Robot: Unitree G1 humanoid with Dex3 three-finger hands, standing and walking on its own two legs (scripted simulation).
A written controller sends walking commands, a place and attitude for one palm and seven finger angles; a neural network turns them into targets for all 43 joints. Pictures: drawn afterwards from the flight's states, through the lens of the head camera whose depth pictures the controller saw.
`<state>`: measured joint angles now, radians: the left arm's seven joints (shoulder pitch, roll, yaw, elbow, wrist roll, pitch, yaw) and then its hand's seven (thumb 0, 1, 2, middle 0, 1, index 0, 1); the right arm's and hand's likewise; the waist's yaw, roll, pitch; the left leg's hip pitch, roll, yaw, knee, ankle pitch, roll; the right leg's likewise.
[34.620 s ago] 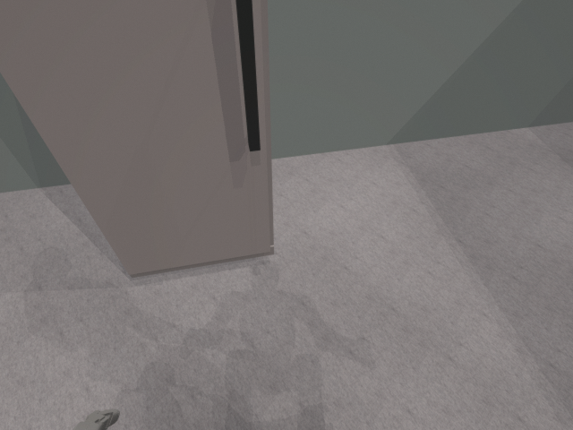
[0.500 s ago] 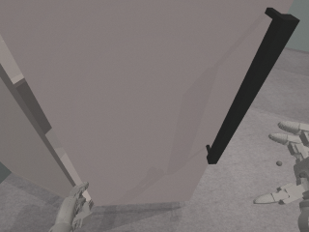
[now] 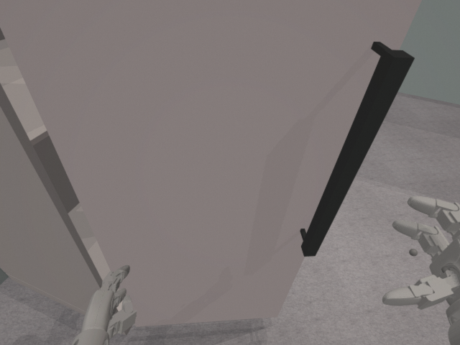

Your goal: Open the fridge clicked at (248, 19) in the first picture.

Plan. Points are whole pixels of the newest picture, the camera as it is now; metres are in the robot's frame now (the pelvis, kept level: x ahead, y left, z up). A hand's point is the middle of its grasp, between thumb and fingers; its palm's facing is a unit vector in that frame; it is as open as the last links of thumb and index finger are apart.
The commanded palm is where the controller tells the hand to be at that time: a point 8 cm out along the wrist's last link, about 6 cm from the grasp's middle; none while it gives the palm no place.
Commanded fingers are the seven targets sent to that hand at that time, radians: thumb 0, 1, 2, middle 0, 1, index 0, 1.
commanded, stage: draw the hand back to the body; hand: right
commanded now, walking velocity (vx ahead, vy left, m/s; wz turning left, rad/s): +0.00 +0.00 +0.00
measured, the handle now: (335, 173) +0.39 -0.20 +0.13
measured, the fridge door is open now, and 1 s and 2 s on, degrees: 64 64 64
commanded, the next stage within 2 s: step back with the hand held close in 1.14 s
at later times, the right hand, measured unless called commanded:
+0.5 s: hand (437, 260) +0.20 -0.28 +0.15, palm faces +0.45 +0.81 -0.37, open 11.4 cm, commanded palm +0.15 -0.31 +0.17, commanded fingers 0.00 -0.47 -0.69 0.22 0.56 0.22 0.56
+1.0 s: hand (448, 260) +0.19 -0.29 +0.16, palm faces +0.48 +0.80 -0.37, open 7.5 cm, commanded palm +0.15 -0.32 +0.18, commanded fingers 0.00 -0.90 -0.90 0.20 0.30 0.20 0.30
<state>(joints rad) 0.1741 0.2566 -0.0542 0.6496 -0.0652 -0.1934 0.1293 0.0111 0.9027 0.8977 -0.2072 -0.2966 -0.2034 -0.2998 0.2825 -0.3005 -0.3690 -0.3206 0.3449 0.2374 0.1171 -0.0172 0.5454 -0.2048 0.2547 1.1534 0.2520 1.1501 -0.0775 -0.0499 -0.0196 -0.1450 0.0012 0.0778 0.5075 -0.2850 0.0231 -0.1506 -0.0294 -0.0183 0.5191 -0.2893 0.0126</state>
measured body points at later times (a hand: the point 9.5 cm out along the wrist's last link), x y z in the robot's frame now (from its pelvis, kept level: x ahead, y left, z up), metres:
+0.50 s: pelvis +0.00 -0.02 +0.01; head -0.02 +0.00 +0.46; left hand +0.17 +0.22 -0.08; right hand +0.17 -0.32 +0.17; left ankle +0.00 +0.10 -0.74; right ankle +0.00 -0.13 -0.74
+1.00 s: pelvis +0.01 -0.02 +0.01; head -0.02 +0.00 +0.46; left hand +0.20 +0.21 -0.07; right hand +0.16 -0.33 +0.18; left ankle +0.00 +0.10 -0.74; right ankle +0.00 -0.13 -0.74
